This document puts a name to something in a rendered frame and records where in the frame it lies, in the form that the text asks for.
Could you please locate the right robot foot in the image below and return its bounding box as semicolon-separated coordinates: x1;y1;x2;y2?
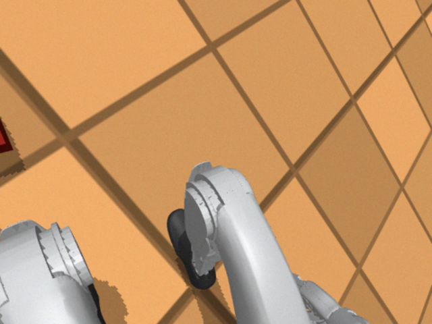
167;209;216;290

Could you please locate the right robot arm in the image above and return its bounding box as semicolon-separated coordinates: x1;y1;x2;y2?
327;308;370;324

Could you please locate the carton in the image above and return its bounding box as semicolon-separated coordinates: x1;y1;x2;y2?
0;119;13;153

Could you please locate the left robot foot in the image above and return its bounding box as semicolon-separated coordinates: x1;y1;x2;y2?
88;283;106;324

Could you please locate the right robot hand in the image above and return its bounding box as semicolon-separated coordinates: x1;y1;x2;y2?
292;273;342;324

